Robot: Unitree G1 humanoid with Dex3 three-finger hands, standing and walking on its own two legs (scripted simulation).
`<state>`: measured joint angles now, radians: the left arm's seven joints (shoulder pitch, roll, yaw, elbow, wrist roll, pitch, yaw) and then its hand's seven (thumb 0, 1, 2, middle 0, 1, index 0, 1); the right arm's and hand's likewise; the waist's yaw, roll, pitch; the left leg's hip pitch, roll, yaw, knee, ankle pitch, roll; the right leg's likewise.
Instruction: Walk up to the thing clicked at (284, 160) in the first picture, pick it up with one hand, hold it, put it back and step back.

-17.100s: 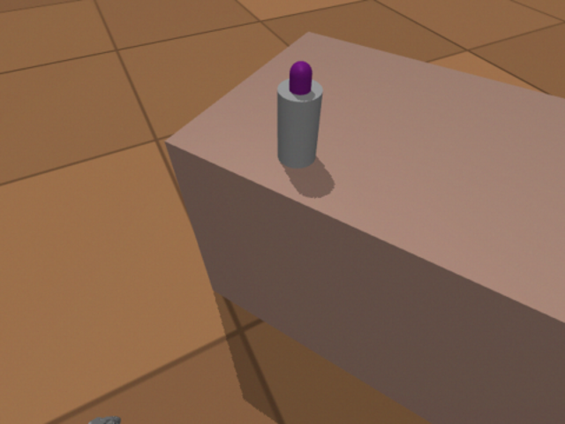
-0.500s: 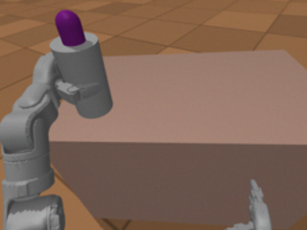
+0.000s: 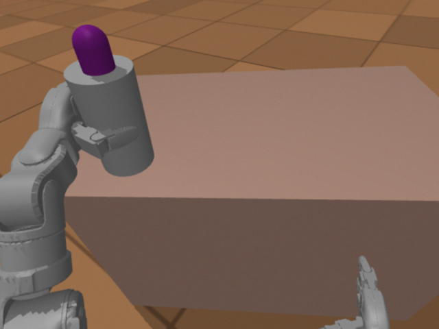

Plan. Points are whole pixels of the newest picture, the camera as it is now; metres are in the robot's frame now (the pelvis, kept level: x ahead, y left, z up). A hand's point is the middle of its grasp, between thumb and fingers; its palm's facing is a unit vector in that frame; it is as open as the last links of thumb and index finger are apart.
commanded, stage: hold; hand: left
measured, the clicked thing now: (111, 105) +0.32 +0.17 +0.29
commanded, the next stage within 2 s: crouch in 1.38 s
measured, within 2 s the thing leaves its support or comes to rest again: neither
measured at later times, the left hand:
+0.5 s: hand (116, 111) +0.33 +0.17 +0.28, palm faces +0.10 -0.99 -0.06, open 11.6 cm
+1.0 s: hand (108, 111) +0.32 +0.17 +0.29, palm faces +0.10 -0.99 -0.08, open 11.7 cm
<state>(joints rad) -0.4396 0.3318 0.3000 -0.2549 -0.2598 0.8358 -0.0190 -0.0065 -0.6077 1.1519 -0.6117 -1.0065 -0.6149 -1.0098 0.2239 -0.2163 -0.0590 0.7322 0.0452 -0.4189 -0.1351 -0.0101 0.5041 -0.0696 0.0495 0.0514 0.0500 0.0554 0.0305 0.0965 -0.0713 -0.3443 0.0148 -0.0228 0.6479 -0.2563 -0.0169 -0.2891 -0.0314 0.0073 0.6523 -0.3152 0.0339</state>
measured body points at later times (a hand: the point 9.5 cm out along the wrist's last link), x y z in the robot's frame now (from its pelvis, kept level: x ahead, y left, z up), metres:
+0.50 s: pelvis +0.01 +0.00 +0.00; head -0.05 -0.04 +0.45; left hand +0.32 +0.22 +0.29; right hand +0.19 -0.25 -0.06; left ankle +0.06 +0.13 -0.72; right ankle +0.02 -0.14 -0.72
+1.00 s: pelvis +0.00 +0.00 +0.00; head -0.05 -0.04 +0.44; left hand +0.31 +0.22 +0.29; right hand +0.19 -0.25 -0.06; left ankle +0.06 +0.13 -0.72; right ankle +0.02 -0.14 -0.72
